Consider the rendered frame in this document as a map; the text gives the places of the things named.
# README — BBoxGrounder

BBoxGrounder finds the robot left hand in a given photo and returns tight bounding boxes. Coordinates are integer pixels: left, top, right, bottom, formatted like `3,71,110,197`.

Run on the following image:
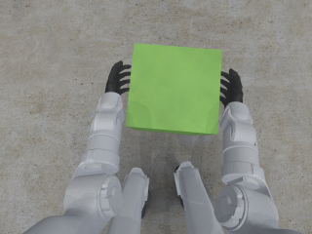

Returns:
105,60,132,95

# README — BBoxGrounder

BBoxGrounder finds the carton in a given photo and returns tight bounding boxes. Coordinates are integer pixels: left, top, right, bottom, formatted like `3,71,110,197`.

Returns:
125,43,222,136

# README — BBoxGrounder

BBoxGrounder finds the right robot thigh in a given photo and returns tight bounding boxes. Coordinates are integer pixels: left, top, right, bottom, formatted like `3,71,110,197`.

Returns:
174,166,224,234

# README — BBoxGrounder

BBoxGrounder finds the robot right upper arm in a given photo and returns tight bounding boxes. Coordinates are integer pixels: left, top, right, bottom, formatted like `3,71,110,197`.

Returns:
214,184,303,234

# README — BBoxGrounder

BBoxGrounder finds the robot right forearm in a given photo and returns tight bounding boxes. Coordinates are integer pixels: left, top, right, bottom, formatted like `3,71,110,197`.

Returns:
220,101,279,220

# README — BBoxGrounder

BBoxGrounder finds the robot left upper arm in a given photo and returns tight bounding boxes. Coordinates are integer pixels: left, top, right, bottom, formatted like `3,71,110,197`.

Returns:
22,173,124,234

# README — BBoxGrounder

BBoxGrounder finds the right robot shin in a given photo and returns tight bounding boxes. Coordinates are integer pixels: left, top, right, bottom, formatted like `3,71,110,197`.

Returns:
177,161,200,199

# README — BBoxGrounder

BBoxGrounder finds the robot right hand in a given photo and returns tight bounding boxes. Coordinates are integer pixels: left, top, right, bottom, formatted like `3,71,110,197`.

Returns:
219,68,244,109

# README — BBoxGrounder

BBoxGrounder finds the robot left forearm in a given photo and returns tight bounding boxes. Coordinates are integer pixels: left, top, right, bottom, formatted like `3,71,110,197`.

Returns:
63,92,125,208

